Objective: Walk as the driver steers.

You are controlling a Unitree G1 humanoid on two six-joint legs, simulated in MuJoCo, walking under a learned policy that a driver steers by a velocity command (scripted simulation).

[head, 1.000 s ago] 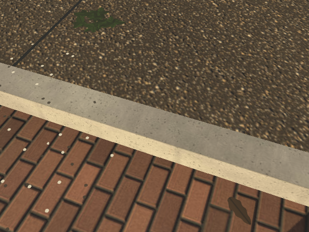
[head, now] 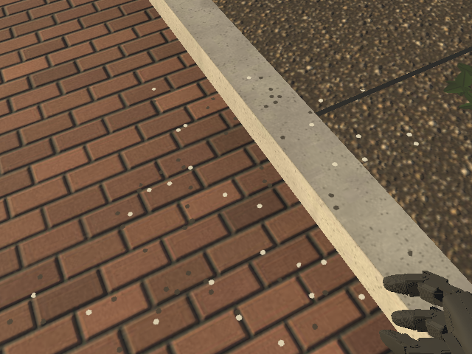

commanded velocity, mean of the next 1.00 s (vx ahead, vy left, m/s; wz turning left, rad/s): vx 0.99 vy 0.00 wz -0.80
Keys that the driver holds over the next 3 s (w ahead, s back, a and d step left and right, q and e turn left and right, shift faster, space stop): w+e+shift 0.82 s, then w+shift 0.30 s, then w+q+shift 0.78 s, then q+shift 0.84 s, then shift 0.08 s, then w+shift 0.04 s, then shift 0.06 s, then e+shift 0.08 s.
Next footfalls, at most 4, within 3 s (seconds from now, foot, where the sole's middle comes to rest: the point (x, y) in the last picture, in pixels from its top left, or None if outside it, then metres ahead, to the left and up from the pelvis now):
0.02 left None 0.18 0.12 -0.76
0.46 right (326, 326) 0.53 -0.11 -0.76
0.86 left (364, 167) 0.99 -0.19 -0.62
1.30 right None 1.09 -0.62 -0.62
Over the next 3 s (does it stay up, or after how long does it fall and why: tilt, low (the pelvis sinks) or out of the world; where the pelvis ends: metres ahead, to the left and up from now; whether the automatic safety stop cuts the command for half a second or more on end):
stays up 1.83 -0.91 0.15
